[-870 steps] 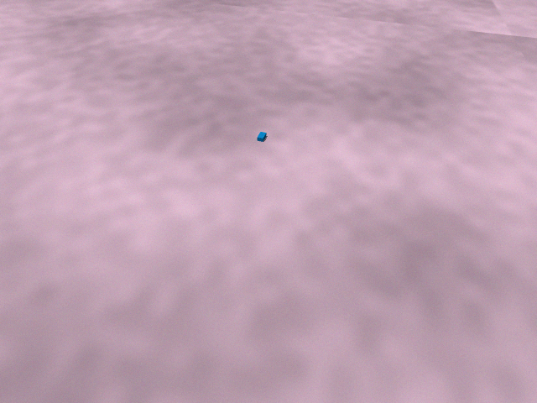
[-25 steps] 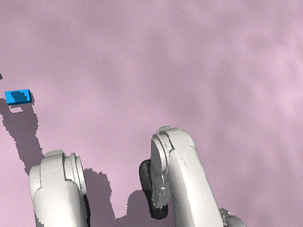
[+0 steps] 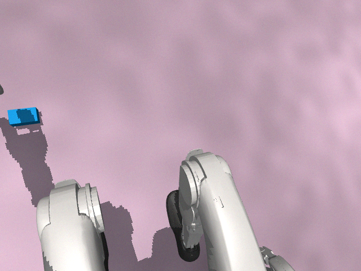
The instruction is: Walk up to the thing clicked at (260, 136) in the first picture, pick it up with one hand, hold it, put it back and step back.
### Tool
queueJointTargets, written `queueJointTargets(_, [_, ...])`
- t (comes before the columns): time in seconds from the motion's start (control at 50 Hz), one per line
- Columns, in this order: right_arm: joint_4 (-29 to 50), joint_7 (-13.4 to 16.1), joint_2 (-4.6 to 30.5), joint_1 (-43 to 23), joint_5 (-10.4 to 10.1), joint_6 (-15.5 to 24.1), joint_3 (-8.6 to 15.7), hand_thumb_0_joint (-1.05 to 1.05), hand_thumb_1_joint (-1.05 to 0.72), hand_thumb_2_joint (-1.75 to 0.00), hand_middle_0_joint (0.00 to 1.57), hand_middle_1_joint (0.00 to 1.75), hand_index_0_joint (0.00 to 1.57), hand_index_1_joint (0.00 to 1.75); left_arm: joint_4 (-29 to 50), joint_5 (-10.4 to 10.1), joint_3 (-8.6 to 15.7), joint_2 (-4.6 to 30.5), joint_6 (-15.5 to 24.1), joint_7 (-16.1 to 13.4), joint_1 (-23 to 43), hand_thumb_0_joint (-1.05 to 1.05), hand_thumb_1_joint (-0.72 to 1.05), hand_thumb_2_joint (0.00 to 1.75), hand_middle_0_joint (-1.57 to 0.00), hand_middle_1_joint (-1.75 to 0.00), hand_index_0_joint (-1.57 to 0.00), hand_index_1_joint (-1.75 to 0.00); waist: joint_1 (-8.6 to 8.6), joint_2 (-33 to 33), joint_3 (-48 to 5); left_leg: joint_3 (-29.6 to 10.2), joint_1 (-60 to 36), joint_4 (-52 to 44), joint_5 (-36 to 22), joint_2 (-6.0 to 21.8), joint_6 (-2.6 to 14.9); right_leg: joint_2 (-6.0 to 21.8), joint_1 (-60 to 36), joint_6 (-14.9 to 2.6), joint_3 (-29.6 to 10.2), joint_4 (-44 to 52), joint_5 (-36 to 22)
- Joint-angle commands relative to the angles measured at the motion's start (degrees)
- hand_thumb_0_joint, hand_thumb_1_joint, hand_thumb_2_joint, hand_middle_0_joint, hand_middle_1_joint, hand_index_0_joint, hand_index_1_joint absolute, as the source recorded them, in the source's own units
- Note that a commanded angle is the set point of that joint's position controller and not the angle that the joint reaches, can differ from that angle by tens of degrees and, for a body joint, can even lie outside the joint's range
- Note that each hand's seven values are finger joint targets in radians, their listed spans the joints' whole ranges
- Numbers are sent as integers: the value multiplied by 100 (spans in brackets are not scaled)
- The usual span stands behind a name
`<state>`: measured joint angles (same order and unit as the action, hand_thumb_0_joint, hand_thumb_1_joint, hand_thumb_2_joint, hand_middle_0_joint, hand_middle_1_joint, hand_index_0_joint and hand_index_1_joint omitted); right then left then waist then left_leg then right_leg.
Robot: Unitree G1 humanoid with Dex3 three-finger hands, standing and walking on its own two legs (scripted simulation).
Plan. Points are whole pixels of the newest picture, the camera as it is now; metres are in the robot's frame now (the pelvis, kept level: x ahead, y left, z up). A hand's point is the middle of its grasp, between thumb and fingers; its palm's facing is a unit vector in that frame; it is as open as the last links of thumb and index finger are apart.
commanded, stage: rise first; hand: left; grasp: from above
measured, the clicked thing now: (24, 116) +0.50 +0.27 -0.31
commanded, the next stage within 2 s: approach in 0.36 s
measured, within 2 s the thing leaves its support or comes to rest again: neither
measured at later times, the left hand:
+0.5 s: hand out of the picture +0.46 +0.31 -0.18, palm faces -0.46 -0.06 -0.89, open 11.8 cm
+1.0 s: hand (23, 94) +0.51 +0.24 -0.18, palm faces -0.41 -0.03 -0.91, open 12.0 cm
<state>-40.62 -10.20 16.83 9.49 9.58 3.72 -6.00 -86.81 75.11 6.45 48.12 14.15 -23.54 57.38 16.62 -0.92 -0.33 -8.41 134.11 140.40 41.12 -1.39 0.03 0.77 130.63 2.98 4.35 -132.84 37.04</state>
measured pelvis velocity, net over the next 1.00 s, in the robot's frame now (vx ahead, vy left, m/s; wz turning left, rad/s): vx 0.00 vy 0.00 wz -0.01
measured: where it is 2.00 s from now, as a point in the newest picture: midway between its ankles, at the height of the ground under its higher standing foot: (144, 255)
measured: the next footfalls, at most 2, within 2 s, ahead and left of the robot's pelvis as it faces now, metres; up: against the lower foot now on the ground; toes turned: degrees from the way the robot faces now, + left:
none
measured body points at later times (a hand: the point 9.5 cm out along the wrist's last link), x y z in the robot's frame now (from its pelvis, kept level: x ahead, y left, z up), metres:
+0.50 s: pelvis +0.00 +0.00 +0.00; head +0.25 +0.09 +0.36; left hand +0.48 +0.32 -0.13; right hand +0.03 -0.27 -0.09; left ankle +0.06 +0.12 -0.29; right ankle +0.11 -0.13 -0.29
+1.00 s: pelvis +0.00 +0.00 +0.00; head +0.26 +0.06 +0.36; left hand +0.53 +0.24 -0.13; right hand +0.01 -0.27 -0.08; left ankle +0.06 +0.12 -0.29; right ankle +0.11 -0.13 -0.29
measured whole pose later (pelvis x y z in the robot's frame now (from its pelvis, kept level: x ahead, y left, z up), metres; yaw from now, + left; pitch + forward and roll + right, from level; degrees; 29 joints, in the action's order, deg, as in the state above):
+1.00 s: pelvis +0.00 +0.00 +0.00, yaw -1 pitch +35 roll -9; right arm -38.7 -10.6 18.0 11.6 9.5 5.2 -8.6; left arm -93.6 75.4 4.8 44.9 6.2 -28.2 65.9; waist 22.1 0.6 0.6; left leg -8.7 134.8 140.2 41.1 -0.4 -0.5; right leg -0.2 132.6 2.6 4.5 -132.6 35.9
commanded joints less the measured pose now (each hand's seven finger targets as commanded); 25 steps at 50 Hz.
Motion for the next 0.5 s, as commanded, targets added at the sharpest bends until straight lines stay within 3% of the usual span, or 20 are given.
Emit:
queueJointTargets(0.0, [-34,81,1516,1254,-37,-8,474,0,-90,-90,20,30,20,30,670,-102,75,1353,54,-194,1613,0,-19,73,-41,-65,-40,-67,64,2020,-3866,510,-2946,-1553,-1218,-20,134,-210,-1995,-478,541,1147,-1171])
queueJointTargets(0.02, [-57,84,1533,1296,-15,-3,476,0,-90,-90,20,30,20,30,722,-88,70,1290,68,-189,1749,0,-18,72,-41,-65,-40,-67,178,1879,-3778,507,-2897,-1529,-1203,-19,153,-218,-1986,-453,551,1195,-1180])
queueJointTargets(0.06, [-53,100,1538,1267,-46,-7,459,0,-90,-90,20,30,20,30,525,-52,92,1439,79,-199,1648,0,-17,72,-42,-65,-41,-66,115,1855,-3656,513,-2769,-1506,-1128,-23,159,-222,-1981,-465,537,1185,-1105])
queueJointTargets(0.12, [-72,104,1561,1305,-18,15,426,0,-90,-90,20,30,20,30,511,-55,133,1483,112,-216,1736,0,-17,71,-43,-64,-41,-65,157,1753,-3624,504,-2723,-1478,-1203,-17,170,-214,-1997,-451,544,1175,-1152])
queueJointTargets(0.2, [-30,103,1580,1276,3,30,408,0,-90,-90,20,30,20,30,625,-2,213,1637,149,-278,1779,0,-16,70,-43,-64,-42,-65,90,2129,-3831,487,-3004,-1527,-1315,-12,126,-218,-1993,-462,575,1109,-1225])
queueJointTargets(0.24, [-39,105,1549,1277,13,26,408,0,-90,-90,20,30,20,30,595,17,182,1584,137,-289,1701,0,-15,70,-43,-64,-42,-65,86,2058,-3885,528,-2928,-1510,-1230,-20,137,-227,-2079,-465,558,1151,-1179])
queueJointTargets(0.28, [-36,120,1563,1247,17,15,399,0,-90,-90,20,30,20,30,720,20,262,1761,135,-313,1803,0,-16,70,-43,-64,-42,-65,44,2090,-3966,557,-2909,-1498,-1186,-28,147,-226,-2102,-464,526,1171,-1139])
queueJointTargets(0.34, [-56,141,1574,1228,2,19,416,0,-90,-90,20,30,20,30,713,-5,240,1687,87,-349,1815,0,-16,71,-43,-63,-42,-64,37,2124,-3967,534,-2951,-1495,-1224,-16,138,-223,-1974,-476,538,1136,-1181])
queueJointTargets(0.36, [-67,128,1544,1254,3,31,404,0,-90,-90,20,30,20,30,504,12,118,1496,50,-327,1709,0,-16,70,-43,-64,-42,-65,135,2117,-3720,530,-2905,-1515,-1193,-10,134,-222,-1903,-472,555,1135,-1155])
queueJointTargets(0.42, [-76,108,1584,1305,12,56,429,0,-90,-90,20,30,20,30,521,-3,88,1410,24,-296,1734,0,-15,70,-44,-62,-42,-64,173,2098,-3655,447,-2960,-1614,-1104,0,118,-220,-1755,-478,617,1106,-1074])
queueJointTargets(0.44, [-48,117,1596,1270,-18,49,443,0,-90,-90,20,30,20,30,610,-31,94,1467,21,-277,1786,0,-23,78,-44,-58,-40,-63,125,2098,-3735,429,-3001,-1644,-1076,-3,117,-212,-1755,-479,611,1134,-1053])
queueJointTargets(0.48, [-46,107,1609,1288,-19,62,443,0,-90,-89,20,30,20,30,634,-62,76,1442,26,-242,1782,0,-16,70,-40,-70,-40,-69,140,2133,-3740,410,-2991,-1618,-1127,0,109,-201,-1741,-481,607,1096,-1098])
